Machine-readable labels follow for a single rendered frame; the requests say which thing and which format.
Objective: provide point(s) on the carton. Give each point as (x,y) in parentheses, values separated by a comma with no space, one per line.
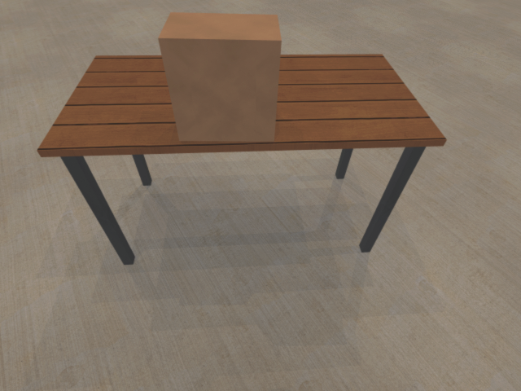
(222,72)

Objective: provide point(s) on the table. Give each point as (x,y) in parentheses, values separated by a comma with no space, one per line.
(122,106)

